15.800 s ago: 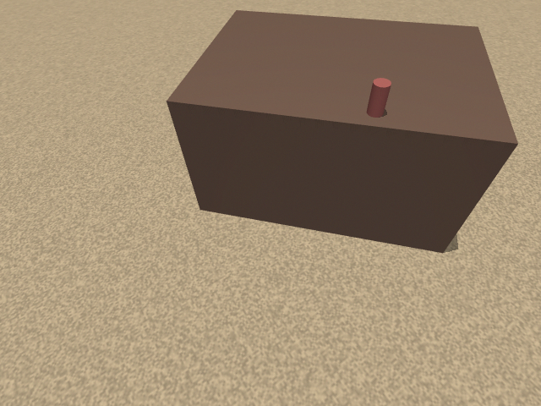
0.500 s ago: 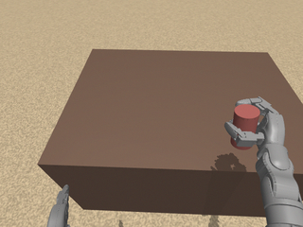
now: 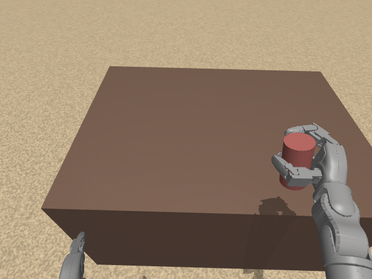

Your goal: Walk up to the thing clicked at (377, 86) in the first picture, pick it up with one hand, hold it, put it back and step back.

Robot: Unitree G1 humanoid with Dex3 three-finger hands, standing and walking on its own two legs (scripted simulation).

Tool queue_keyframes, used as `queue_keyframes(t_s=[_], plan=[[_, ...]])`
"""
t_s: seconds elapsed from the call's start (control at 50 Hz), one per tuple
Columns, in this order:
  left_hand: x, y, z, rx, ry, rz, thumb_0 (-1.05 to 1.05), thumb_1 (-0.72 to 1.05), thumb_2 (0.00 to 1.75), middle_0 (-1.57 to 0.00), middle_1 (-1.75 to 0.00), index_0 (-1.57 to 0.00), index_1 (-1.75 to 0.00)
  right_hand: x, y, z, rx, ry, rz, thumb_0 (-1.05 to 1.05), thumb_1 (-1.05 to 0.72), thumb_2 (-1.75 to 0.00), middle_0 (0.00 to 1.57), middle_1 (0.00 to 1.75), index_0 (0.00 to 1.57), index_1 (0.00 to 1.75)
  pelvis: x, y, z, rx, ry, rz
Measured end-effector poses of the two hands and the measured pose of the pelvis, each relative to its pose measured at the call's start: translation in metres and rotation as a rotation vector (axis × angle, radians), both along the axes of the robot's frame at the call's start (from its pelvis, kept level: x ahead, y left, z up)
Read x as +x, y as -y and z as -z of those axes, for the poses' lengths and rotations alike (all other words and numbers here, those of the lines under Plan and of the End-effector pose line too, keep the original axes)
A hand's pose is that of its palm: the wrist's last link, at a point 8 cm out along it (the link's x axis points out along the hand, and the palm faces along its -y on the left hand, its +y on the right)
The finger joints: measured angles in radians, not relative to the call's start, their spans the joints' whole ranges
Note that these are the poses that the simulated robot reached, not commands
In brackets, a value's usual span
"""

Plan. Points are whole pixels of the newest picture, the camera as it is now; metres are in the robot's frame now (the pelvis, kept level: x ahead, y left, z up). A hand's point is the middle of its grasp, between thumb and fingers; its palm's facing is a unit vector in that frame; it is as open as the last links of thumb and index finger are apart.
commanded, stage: hold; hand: right
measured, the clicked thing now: (295, 162) +0.33 -0.18 +0.11
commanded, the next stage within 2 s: none
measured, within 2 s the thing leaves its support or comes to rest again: neither
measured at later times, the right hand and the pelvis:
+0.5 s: hand (293, 165) +0.32 -0.17 +0.11, palm faces +0.20 +0.98 +0.01, open 8.5 cm; pelvis +0.00 +0.00 +0.00, yaw +0 degrees
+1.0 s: hand (292, 167) +0.32 -0.18 +0.11, palm faces +0.20 +0.98 +0.00, open 8.5 cm; pelvis +0.00 +0.00 +0.00, yaw +0 degrees
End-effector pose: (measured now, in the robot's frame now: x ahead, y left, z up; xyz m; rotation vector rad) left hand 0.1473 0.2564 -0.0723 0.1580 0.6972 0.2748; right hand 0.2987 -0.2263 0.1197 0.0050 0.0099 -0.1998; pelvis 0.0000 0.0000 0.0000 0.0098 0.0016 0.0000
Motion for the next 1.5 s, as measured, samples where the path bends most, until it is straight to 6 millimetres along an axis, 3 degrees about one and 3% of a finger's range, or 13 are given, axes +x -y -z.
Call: queue_keyframes(t_s=[0.66, 1.02, 1.5], plan=[[-0.004, -0.003, 0.001, -0.007, -0.005, 0.004, -0.01, -0.52, 0.04, -0.05, -0.06, -0.06, -0.05, -0.017, -0.003, 0.005, 0.004, -0.012, 0.007, 0.01, 0.21, -1.10, 0.95, 1.16, 0.80, 1.11, -0.006, -0.004, -0.003, -0.003, 0.021, 0.005], [-0.003, -0.004, 0.000, 0.010, -0.016, -0.008, -0.01, -0.51, 0.04, -0.06, -0.05, -0.06, -0.05, -0.013, -0.002, 0.014, 0.004, -0.023, 0.000, 0.01, 0.21, -1.10, 0.95, 1.16, 0.80, 1.11, -0.003, -0.001, -0.003, -0.002, 0.012, 0.002], [0.006, -0.006, 0.000, 0.011, -0.021, -0.007, -0.01, -0.52, 0.04, -0.06, -0.05, -0.06, -0.05, -0.003, 0.001, 0.008, 0.004, -0.003, 0.005, 0.01, 0.21, -1.10, 0.95, 1.16, 0.80, 1.11, 0.004, -0.001, -0.004, -0.001, 0.009, 0.006]])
